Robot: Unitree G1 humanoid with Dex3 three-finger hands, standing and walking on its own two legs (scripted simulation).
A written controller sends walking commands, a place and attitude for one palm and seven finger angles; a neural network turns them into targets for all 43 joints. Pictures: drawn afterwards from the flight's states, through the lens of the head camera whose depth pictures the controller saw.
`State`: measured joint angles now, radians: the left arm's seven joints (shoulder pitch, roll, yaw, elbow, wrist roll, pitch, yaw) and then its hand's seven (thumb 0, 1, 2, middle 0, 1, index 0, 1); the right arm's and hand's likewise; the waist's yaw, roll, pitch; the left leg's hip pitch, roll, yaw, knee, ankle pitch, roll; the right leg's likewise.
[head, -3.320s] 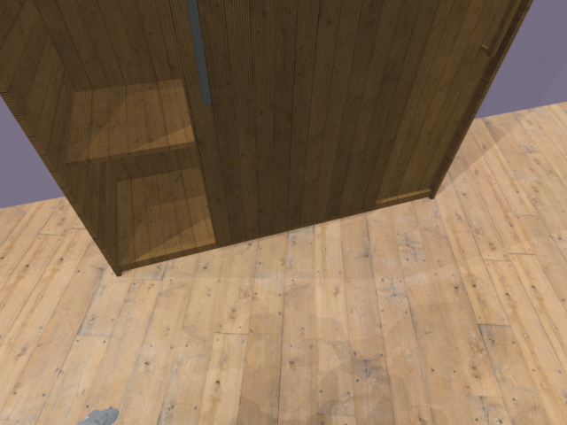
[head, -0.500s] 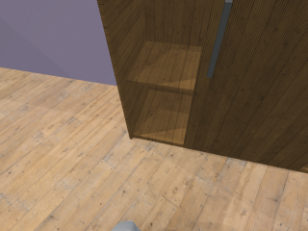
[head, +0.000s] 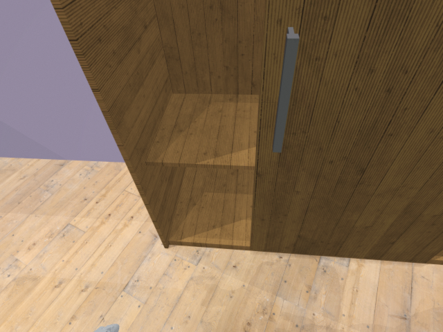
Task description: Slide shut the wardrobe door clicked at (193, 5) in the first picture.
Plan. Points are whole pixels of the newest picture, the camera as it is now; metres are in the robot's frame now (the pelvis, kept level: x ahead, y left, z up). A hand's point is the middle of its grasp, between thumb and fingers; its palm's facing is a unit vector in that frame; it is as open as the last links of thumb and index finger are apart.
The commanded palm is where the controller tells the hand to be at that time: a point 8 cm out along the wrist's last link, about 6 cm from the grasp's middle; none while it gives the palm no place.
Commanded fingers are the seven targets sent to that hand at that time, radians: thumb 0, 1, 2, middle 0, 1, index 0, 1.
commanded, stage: come to a stop and stand still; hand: right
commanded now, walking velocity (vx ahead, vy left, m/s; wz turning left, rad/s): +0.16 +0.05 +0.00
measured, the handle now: (282, 97) +0.57 -0.11 +0.14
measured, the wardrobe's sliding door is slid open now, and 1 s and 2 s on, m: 0.40 0.40 0.40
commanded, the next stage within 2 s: look again from close up in 1.62 s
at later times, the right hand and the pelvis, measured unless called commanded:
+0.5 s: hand out of the picture +0.13 -0.15 -0.16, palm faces +0.06 +0.97 -0.24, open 7.3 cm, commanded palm none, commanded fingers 0.00 -0.90 -0.90 0.20 0.30 0.20 0.30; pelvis +0.08 +0.03 +0.01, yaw -2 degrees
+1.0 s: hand out of the picture +0.03 -0.20 -0.16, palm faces +0.05 +0.97 -0.22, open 7.4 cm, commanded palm none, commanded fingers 0.00 -0.90 -0.90 0.20 0.30 0.20 0.30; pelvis +0.03 -0.02 +0.02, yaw -1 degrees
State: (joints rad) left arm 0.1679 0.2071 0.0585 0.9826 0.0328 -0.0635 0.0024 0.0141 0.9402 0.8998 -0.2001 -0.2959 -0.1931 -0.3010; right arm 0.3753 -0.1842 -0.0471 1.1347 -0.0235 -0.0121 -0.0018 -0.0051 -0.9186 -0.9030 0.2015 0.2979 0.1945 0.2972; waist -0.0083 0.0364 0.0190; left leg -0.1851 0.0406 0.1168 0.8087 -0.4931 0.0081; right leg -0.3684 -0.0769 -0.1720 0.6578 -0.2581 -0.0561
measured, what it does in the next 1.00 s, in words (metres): steps on the spot: left foot, then right foot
